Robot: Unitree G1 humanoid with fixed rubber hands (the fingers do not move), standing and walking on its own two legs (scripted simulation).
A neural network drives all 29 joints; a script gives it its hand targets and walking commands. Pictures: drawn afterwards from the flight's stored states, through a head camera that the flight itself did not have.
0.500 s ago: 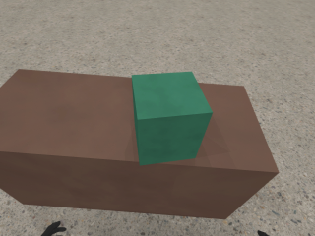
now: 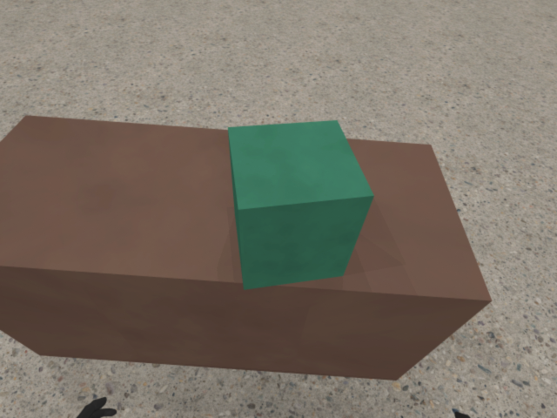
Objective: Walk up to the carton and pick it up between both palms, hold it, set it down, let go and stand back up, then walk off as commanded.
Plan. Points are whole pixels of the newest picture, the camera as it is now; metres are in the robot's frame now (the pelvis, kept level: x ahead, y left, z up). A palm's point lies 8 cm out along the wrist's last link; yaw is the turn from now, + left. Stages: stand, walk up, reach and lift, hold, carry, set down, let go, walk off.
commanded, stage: walk off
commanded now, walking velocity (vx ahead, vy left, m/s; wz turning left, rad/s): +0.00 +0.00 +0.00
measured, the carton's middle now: (289, 206) +0.48 -0.02 -0.02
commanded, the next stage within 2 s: stand in 1.58 s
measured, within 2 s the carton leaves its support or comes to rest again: neither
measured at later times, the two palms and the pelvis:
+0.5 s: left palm out of the picture +0.00 +0.27 -0.11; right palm out of the picture +0.06 -0.36 -0.13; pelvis -0.08 -0.04 -0.03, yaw +0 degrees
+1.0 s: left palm out of the picture -0.10 +0.30 -0.13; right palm out of the picture -0.11 -0.35 -0.07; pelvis -0.21 -0.03 -0.02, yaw +1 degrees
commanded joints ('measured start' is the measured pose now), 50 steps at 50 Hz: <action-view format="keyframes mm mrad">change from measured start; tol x32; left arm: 1 -35 172 37 -82 -7 -18 7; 50 38 269 121 -292 4 74 33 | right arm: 1 -9 -185 -29 -52 3 -11 -13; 50 23 -269 -89 -359 -19 57 -44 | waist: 1 1 -4 -61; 14 34 249 -118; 17 68 -235 -73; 34 33 -272 -173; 40 -36 311 46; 50 -78 274 -37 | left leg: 1 -3 94 -101 -144 1 27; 10 -132 282 -263 -26 493 258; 14 -250 283 -233 36 331 239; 17 -356 -158 -98 683 -450 2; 24 -400 -136 -234 885 -312 -41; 38 -73 69 -308 -178 -344 116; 40 -295 374 -758 -218 -265 303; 50 164 208 -327 89 507 211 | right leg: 1 -13 -97 94 -96 -28 -44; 5 -64 -74 68 174 337 -123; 11 -124 49 -13 550 -324 -63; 17 -110 -282 483 -107 238 -114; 35 -11 -221 241 -87 -266 -171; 43 -297 158 212 978 -315 7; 50 -420 104 137 647 -354 3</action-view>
